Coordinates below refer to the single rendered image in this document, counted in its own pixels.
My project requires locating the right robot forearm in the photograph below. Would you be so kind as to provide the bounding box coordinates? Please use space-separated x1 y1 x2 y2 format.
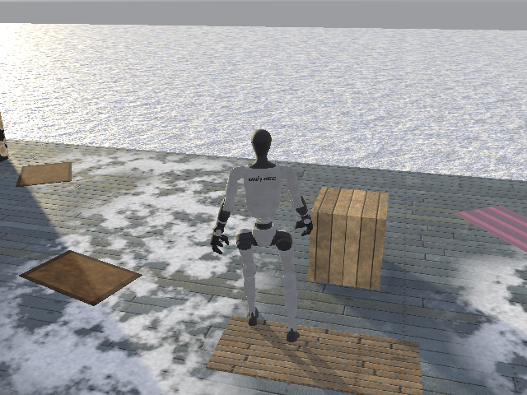
296 196 311 224

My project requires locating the left robot hand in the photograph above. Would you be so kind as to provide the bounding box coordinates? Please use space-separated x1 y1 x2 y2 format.
210 233 229 254

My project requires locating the humanoid robot torso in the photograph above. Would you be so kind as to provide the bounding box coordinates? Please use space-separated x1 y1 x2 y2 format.
243 161 282 247

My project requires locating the left robot forearm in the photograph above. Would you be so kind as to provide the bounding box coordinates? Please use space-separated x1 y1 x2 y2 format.
212 199 231 236

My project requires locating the right robot hand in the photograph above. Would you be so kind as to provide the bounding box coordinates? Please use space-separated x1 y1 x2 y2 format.
294 221 313 236

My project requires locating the robot left upper arm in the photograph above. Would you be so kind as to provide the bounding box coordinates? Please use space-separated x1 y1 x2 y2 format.
222 165 245 212

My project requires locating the robot right upper arm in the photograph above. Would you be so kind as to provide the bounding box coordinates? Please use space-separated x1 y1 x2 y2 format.
279 165 304 209

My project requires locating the right robot thigh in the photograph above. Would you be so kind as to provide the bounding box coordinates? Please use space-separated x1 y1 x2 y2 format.
275 230 296 289

